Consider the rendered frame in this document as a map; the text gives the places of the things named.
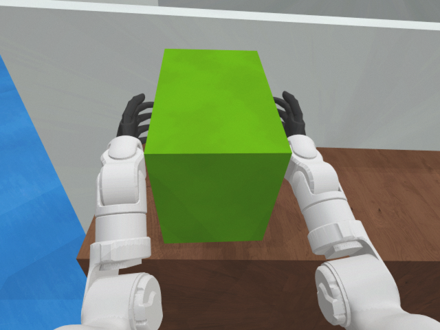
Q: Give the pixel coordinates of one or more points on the robot left upper arm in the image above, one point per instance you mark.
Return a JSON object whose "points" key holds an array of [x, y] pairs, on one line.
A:
{"points": [[121, 302]]}

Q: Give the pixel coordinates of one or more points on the left robot hand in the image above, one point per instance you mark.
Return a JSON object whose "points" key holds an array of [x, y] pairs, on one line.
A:
{"points": [[130, 118]]}

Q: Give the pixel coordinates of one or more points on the left robot forearm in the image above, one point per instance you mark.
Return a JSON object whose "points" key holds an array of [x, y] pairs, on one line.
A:
{"points": [[120, 208]]}

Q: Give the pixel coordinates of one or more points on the pedestal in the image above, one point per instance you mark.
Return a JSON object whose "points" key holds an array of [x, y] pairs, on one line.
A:
{"points": [[270, 284]]}

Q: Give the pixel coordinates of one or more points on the right robot hand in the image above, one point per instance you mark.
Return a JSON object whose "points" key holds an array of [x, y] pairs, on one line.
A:
{"points": [[292, 116]]}

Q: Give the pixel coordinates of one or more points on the robot right upper arm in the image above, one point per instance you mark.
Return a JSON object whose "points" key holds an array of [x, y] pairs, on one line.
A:
{"points": [[358, 293]]}

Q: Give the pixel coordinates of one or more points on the right robot forearm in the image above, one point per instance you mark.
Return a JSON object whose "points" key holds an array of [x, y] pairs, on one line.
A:
{"points": [[333, 230]]}

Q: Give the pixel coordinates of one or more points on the carton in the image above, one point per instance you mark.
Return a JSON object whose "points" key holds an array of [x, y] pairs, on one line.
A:
{"points": [[216, 150]]}

